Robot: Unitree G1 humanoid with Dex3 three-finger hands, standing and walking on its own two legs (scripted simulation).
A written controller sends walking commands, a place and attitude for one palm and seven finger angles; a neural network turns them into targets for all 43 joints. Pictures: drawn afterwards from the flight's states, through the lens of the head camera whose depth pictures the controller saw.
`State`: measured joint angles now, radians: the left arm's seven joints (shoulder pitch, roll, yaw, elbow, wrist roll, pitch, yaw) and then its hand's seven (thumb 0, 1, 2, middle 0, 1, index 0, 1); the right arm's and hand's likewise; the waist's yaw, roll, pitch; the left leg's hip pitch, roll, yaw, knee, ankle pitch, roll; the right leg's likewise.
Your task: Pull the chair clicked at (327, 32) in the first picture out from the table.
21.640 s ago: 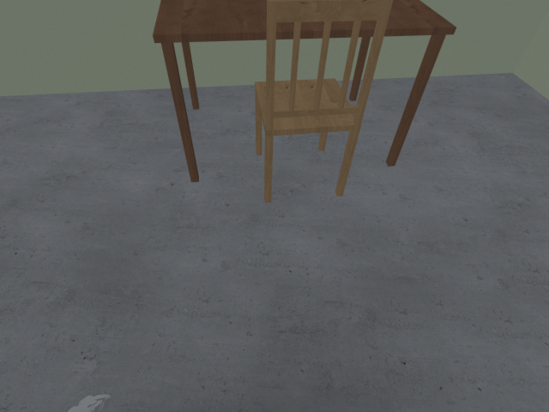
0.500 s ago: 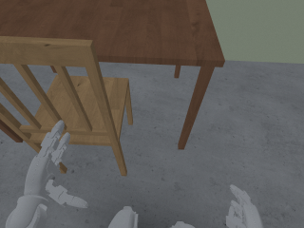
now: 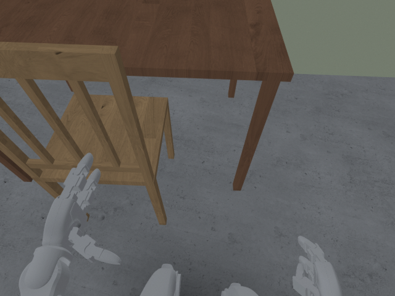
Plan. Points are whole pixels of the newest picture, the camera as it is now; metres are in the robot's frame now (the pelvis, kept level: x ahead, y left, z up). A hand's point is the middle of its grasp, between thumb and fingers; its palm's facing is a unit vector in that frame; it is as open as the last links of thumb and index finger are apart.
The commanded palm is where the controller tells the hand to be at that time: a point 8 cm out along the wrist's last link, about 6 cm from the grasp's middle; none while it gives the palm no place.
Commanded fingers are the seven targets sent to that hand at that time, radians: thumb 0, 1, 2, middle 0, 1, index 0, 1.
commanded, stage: aim the fingers beside a spindle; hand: left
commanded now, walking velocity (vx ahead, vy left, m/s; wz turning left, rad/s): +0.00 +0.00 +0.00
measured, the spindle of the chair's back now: (59, 128) +0.49 +0.38 +0.00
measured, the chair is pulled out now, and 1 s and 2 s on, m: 0.00 0.00 0.00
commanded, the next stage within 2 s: push the fingers through the gap in 1.82 s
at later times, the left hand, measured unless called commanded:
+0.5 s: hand (116, 202) +0.29 +0.18 +0.02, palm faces -0.04 -1.00 -0.04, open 16.9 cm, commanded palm +0.28 +0.23 +0.02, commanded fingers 0.00 -0.50 0.30 -0.06 -0.08 -0.06 -0.08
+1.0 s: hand (129, 193) +0.32 +0.16 +0.01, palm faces -0.04 -1.00 -0.03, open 16.9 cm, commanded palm +0.30 +0.22 +0.00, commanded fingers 0.00 -0.50 0.30 -0.06 -0.08 -0.06 -0.08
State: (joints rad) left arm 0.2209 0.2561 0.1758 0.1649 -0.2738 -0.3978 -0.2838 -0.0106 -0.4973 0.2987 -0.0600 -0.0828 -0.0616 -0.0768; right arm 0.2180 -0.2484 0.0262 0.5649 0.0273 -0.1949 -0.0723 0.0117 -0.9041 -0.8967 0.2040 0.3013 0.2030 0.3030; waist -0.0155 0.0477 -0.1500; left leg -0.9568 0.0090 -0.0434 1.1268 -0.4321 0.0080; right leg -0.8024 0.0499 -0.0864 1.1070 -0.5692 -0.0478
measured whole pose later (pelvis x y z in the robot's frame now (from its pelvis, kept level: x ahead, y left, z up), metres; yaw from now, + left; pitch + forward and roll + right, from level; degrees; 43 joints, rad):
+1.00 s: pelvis +0.00 +0.01 -0.03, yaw -1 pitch +20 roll -3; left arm -0.01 0.22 0.11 0.30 -0.20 -0.42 -0.15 -0.01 -0.50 0.30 -0.06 -0.08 -0.06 -0.08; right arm 0.22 -0.25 0.02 0.56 0.00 -0.08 -0.03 0.01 -0.91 -0.90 0.20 0.30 0.20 0.30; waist -0.03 0.04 -0.18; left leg -1.12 0.01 -0.03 1.25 -0.48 0.02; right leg -0.97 0.05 -0.07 1.24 -0.62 -0.04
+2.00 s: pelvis +0.00 +0.01 -0.03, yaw -2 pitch +21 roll -3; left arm -0.10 0.21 0.10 0.39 -0.16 -0.43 -0.09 -0.01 -0.50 0.30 -0.06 -0.08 -0.06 -0.08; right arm 0.20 -0.24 0.02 0.56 0.00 -0.03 -0.02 0.01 -0.91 -0.90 0.20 0.30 0.20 0.30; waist -0.04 0.04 -0.19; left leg -1.17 0.02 -0.02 1.28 -0.48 0.02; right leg -1.02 0.05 -0.07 1.28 -0.62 -0.04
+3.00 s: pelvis +0.00 +0.01 -0.04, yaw -3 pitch +25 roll -3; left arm -0.51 0.29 0.25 0.79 -0.13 -0.46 -0.08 -0.01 -0.50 0.30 -0.06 -0.08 -0.06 -0.08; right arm 0.28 -0.24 0.02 0.62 -0.01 0.03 0.00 0.01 -0.91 -0.90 0.20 0.30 0.20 0.30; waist -0.11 0.04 -0.19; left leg -1.24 0.03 -0.01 1.29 -0.48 0.03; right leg -1.10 0.06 -0.05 1.27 -0.61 -0.03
